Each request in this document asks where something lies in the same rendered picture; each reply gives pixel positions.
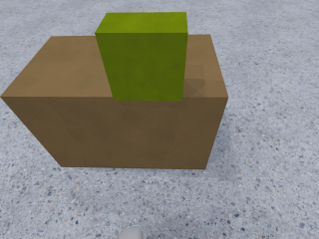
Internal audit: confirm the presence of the pedestal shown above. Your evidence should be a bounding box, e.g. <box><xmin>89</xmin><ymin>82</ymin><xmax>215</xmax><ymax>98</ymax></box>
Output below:
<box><xmin>0</xmin><ymin>34</ymin><xmax>229</xmax><ymax>170</ymax></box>

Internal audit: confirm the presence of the carton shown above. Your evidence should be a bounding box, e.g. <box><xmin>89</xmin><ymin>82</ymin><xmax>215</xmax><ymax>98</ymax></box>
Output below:
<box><xmin>95</xmin><ymin>12</ymin><xmax>188</xmax><ymax>102</ymax></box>

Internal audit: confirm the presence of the robot left thigh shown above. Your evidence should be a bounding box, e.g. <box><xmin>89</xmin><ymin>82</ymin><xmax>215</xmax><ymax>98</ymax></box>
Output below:
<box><xmin>118</xmin><ymin>227</ymin><xmax>148</xmax><ymax>239</ymax></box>

